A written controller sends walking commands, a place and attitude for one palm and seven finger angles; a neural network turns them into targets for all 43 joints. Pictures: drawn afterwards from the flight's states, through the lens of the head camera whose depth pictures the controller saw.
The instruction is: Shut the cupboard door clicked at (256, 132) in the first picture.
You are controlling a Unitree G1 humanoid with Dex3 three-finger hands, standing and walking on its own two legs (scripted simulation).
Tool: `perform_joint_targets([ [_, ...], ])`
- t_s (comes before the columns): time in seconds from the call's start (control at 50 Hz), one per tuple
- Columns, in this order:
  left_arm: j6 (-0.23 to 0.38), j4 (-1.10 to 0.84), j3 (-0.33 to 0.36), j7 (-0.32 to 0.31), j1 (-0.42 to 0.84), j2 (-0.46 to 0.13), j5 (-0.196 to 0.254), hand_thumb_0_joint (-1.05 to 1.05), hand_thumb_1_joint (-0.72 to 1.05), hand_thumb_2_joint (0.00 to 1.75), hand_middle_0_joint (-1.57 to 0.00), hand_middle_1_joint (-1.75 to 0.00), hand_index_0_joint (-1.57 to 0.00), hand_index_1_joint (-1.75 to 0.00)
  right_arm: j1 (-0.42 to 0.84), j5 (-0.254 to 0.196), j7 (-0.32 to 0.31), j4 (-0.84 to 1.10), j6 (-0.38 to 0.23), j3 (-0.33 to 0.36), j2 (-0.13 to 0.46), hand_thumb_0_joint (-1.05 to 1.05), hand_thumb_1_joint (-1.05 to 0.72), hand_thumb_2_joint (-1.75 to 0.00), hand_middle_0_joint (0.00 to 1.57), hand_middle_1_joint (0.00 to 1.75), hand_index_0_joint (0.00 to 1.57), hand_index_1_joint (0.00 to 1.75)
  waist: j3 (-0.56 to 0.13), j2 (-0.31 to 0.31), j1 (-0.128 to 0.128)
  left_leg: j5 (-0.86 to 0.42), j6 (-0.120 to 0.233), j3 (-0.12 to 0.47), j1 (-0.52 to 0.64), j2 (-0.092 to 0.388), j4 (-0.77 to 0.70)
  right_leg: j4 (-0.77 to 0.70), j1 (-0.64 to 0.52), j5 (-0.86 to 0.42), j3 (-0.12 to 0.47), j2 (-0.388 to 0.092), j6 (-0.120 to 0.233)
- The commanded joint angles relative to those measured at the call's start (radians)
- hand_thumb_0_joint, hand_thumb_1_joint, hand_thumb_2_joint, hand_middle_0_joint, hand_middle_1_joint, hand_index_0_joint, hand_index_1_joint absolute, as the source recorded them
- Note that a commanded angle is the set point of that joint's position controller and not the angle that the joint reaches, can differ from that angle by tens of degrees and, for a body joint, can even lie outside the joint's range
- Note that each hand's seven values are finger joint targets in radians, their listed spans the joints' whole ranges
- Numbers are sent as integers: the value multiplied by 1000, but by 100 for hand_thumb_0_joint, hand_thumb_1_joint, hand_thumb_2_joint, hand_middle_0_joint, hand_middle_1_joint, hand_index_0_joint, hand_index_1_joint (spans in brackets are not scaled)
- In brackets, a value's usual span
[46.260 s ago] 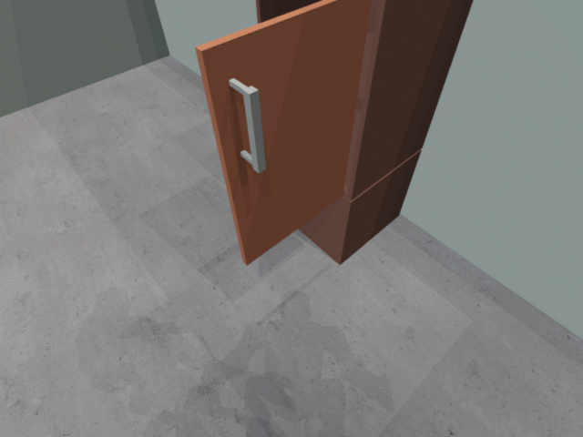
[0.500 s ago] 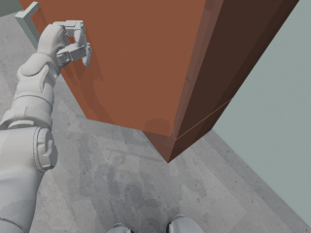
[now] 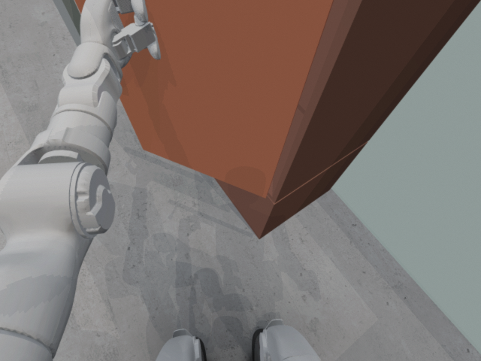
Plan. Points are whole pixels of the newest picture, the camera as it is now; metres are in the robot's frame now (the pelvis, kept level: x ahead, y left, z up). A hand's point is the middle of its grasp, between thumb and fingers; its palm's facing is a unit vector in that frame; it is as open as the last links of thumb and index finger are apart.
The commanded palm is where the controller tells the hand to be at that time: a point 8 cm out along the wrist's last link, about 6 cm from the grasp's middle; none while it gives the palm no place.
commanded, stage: pull the fist back off the door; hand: left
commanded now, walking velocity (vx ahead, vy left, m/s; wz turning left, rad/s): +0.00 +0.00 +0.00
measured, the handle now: (83, 14) +0.63 +0.18 +0.15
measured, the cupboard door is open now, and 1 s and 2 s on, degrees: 32 31 31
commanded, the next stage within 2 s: draw the hand back to the body in 0.76 s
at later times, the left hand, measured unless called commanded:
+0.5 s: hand (148, 61) +0.52 +0.08 +0.15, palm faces +0.03 -1.00 -0.01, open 3.1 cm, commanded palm +0.48 +0.12 +0.15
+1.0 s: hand (145, 82) +0.47 +0.08 +0.17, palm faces +0.01 -1.00 +0.00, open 3.1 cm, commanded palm +0.42 +0.14 +0.16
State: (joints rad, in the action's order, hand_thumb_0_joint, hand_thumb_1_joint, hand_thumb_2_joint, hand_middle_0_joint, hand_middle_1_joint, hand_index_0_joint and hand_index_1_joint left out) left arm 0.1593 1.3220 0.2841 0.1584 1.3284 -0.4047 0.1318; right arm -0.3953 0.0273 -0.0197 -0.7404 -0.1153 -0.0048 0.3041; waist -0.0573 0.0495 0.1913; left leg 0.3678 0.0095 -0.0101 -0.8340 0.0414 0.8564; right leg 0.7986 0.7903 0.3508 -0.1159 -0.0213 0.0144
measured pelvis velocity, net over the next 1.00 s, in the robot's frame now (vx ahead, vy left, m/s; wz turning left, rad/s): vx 0.01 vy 0.00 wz -0.03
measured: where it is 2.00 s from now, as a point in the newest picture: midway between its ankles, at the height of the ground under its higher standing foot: outside the picture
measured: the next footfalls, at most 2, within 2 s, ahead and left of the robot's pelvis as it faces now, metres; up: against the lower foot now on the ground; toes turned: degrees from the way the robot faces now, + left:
none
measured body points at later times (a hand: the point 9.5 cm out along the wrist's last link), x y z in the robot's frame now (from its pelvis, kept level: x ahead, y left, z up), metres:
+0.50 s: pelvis +0.02 -0.01 +0.02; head +0.09 -0.03 +0.47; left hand +0.51 +0.13 +0.15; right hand -0.01 -0.27 -0.11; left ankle +0.01 +0.11 -0.70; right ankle +0.01 -0.11 -0.70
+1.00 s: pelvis +0.01 +0.00 +0.03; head +0.05 -0.02 +0.48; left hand +0.46 +0.13 +0.17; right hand +0.10 -0.25 -0.10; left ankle +0.01 +0.11 -0.70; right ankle +0.01 -0.11 -0.70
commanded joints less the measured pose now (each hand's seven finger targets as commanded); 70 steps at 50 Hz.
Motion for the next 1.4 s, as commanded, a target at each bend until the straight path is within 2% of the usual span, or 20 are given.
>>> perform_joint_targets([
  [0.0,140,-278,50,-346,493,-114,-151,0,90,90,-130,-150,-130,-150,-263,47,64,41,-11,56,121,0,-90,-90,20,30,20,30,-594,79,47,-394,2,74,453,-28,-50,-70,-115,-302,50,53,-15],
  [0.06,168,-237,29,-331,451,-151,-213,0,90,90,-130,-150,-130,-150,-264,40,74,56,22,62,135,0,-90,-90,20,30,20,30,-558,48,47,-338,10,47,423,-35,-81,-98,-180,-321,69,54,-10],
  [0.12,162,-236,35,-263,435,-159,-164,0,90,90,-130,-150,-130,-150,-256,18,57,71,43,64,136,0,-90,-90,20,30,20,30,-545,16,40,-292,15,30,418,-40,-119,-135,-267,-338,80,58,-6],
  [0.2,186,-299,110,-221,324,-197,-93,0,90,90,-130,-150,-130,-150,-230,4,42,93,41,63,126,0,-90,-90,20,30,20,30,-543,-36,-19,-289,19,3,393,-45,-160,-159,-397,-400,90,64,-7],
  [0.22,201,-325,101,-218,281,-177,-87,0,90,90,-130,-150,-130,-150,-228,1,40,102,41,62,119,0,-90,-90,20,30,20,30,-540,-18,-28,-302,19,-7,406,-46,-166,-162,-410,-414,89,65,-6],
  [0.3,208,-320,98,-218,101,-147,-97,0,90,90,-130,-150,-130,-150,-209,-6,44,107,45,70,114,0,-90,-90,20,30,20,30,-439,-107,-49,-295,25,-32,367,-47,-192,-181,-449,-455,88,62,-12],
  [0.34,201,-340,97,-211,44,-129,-88,0,90,90,-130,-150,-130,-150,-190,-16,41,114,49,72,110,0,-90,-90,20,30,20,30,-421,-87,-69,-297,23,-40,392,-49,-203,-189,-457,-455,88,62,-7],
  [0.42,200,-477,-9,-194,59,-8,-51,0,90,90,-130,-150,-130,-150,-147,-32,31,121,45,76,95,0,-90,-90,20,30,20,30,-398,-51,-57,-309,25,-43,474,-47,-216,-208,-445,-448,84,61,-7],
  [0.6,179,-611,-110,-213,17,105,-36,0,90,90,-130,-150,-130,-150,-45,-48,12,109,24,72,79,0,-90,-90,20,30,20,30,-385,-37,-70,-341,17,-21,573,-44,-232,-206,-425,-442,71,54,-2],
  [0.66,164,-643,-83,-226,-49,92,-29,0,90,90,-130,-150,-130,-150,-13,-51,8,123,25,71,79,0,-90,-90,20,30,20,30,-414,-41,-100,-377,15,-22,585,-45,-239,-199,-466,-474,72,49,0],
  [0.78,135,-607,-104,-242,-43,120,-37,0,90,90,-130,-150,-130,-150,24,-53,6,125,30,58,71,0,-90,-90,20,30,20,30,-332,-96,-92,-347,14,-18,560,-45,-248,-208,-450,-455,71,44,-2],
  [0.82,131,-595,-97,-242,-45,105,-38,0,90,90,-130,-150,-130,-150,28,-51,2,127,35,56,75,0,-90,-90,20,30,20,30,-327,-99,-94,-326,13,-18,547,-46,-253,-213,-463,-436,74,40,-1],
  [0.86,140,-615,-133,-240,-7,151,-39,0,90,90,-130,-150,-130,-150,42,-52,3,131,30,53,65,0,-90,-90,20,30,20,30,-345,-65,-91,-330,10,-13,567,-46,-252,-207,-445,-427,73,41,2],
  [0.92,137,-653,-63,-229,-207,95,-23,0,90,90,-130,-150,-130,-150,49,-50,5,158,28,53,73,0,-90,-90,20,30,20,30,-406,-73,-150,-387,9,-18,584,-45,-259,-201,-520,-469,72,43,7],
  [0.98,116,-747,-87,-202,-273,107,-20,0,90,90,-130,-150,-130,-150,83,-61,4,183,29,49,65,0,-90,-90,20,30,20,30,-359,-106,-156,-361,13,-29,563,-40,-286,-218,-546,-465,71,40,3],
  [1.02,93,-815,-50,-195,-363,64,-10,0,90,90,-130,-150,-130,-150,97,-64,-2,197,33,51,69,0,-90,-90,20,30,20,30,-356,-124,-180,-357,17,-33,566,-39,-302,-233,-588,-460,72,39,2],
  [1.14,36,-1107,-96,-157,-467,85,28,0,90,90,-130,-150,-130,-150,178,-80,-24,227,16,40,55,0,-90,-90,20,30,20,30,-313,-77,-190,-319,23,-37,637,-36,-352,-286,-609,-401,74,38,-1],
  [1.22,-30,-1149,-99,-132,-537,70,45,0,90,90,-130,-150,-130,-150,226,-89,-47,227,9,28,59,0,-90,-90,20,30,20,30,-203,-80,-189,-213,25,-29,638,-40,-392,-341,-586,-263,75,34,-3],
  [1.36,-120,-1318,-57,-69,-741,42,91,0,90,90,-116,-135,-116,-135,303,-95,-59,260,-12,8,50,0,-90,-90,20,30,20,30,-203,-59,-223,-245,23,-26,685,-50,-419,-362,-645,-298,73,28,0],
  [1.38,-73,-1414,-110,-143,-836,-13,-10,0,90,90,-113,-132,-113,-132,302,-78,-63,264,-6,6,29,0,-90,-90,20,30,20,30,-122,-52,-207,-243,25,-37,704,-48,-456,-417,-625,-261,98,9,-12],
])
